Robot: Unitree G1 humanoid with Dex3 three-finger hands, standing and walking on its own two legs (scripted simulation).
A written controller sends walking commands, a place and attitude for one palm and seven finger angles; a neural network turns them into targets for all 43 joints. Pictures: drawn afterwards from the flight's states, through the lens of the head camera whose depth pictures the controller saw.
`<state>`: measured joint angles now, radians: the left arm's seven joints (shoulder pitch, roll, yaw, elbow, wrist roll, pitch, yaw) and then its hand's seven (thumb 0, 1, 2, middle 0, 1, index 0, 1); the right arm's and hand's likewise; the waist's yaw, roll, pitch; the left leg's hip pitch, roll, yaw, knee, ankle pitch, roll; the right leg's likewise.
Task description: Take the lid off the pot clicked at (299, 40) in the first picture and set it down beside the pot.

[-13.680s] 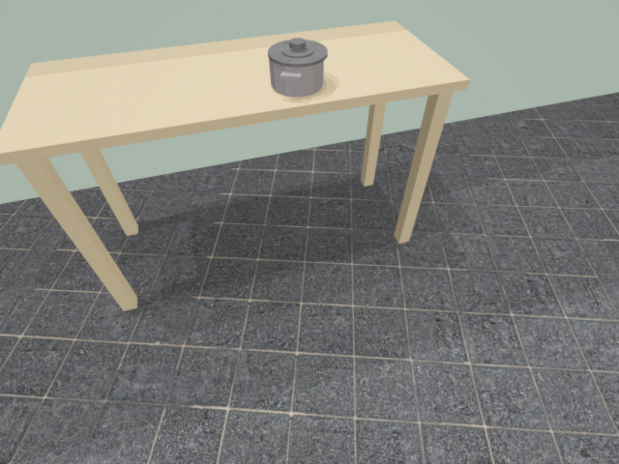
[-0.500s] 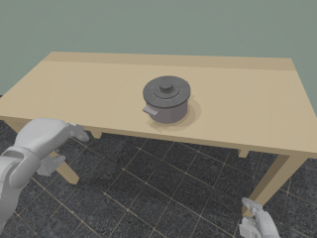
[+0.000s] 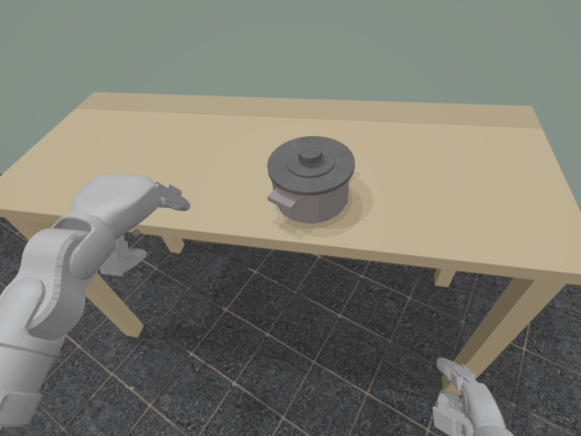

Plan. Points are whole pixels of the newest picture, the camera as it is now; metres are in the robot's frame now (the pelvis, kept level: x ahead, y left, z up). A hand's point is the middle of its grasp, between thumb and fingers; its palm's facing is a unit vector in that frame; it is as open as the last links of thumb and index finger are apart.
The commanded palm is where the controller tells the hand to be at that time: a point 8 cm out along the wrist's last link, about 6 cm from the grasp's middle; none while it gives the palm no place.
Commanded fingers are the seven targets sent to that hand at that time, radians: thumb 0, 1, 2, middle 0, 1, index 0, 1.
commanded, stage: move the open hand above the knob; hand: left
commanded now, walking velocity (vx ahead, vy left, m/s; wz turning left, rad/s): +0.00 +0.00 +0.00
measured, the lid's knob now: (310, 153) +0.56 +0.03 +0.09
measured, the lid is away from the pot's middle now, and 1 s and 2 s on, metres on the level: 0.01 0.01 0.01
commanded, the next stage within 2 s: none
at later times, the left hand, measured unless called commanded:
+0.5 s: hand (208, 190) +0.40 +0.16 +0.15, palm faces -0.22 -0.01 -0.98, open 10.1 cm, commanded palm +0.38 +0.16 +0.22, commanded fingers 0.00 -0.31 1.45 -0.84 -0.08 -0.84 -0.08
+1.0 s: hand (253, 158) +0.46 +0.10 +0.15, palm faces -0.23 +0.01 -0.97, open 10.1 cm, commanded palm +0.46 +0.10 +0.22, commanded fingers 0.00 -0.31 1.45 -0.84 -0.08 -0.84 -0.08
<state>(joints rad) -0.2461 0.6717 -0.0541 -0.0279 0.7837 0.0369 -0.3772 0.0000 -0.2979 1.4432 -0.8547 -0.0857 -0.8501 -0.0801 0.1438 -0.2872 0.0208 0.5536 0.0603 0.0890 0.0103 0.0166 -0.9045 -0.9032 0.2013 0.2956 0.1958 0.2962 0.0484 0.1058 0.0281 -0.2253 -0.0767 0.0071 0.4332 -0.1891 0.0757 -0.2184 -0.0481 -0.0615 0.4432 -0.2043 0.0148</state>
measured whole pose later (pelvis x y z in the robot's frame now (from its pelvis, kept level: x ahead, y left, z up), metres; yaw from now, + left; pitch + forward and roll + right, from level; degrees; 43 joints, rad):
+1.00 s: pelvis +0.03 -0.03 +0.00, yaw +0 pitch +3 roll +1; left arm -0.81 0.47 -0.31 0.45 0.84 0.21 -0.39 0.00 -0.30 1.45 -0.85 -0.08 -0.85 -0.08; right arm 0.16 -0.29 0.01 0.60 0.08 0.14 0.02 0.01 -0.91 -0.90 0.20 0.30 0.19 0.30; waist -0.03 0.09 -0.02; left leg -0.28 -0.06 0.00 0.46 -0.24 0.04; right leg -0.29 -0.03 -0.06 0.51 -0.27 -0.01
